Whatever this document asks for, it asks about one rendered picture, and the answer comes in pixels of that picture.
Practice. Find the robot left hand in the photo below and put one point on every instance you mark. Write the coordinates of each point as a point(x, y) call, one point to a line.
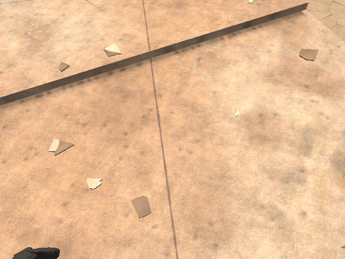
point(39, 253)

